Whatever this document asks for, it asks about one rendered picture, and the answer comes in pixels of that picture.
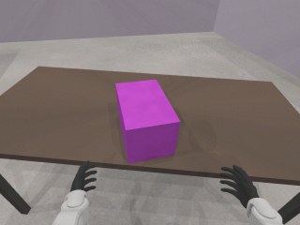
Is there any carton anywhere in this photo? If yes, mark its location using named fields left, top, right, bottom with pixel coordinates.
left=115, top=80, right=181, bottom=164

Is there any left robot hand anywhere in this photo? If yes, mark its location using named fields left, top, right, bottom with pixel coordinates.
left=70, top=160, right=97, bottom=192

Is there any right robot forearm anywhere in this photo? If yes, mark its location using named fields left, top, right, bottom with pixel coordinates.
left=246, top=198, right=284, bottom=225

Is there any table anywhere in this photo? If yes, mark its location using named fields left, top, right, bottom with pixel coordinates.
left=0, top=66, right=300, bottom=225

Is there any right robot hand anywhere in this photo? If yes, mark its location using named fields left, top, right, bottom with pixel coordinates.
left=219, top=165, right=260, bottom=209

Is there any left robot forearm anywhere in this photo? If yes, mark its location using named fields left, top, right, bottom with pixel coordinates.
left=52, top=189, right=89, bottom=225

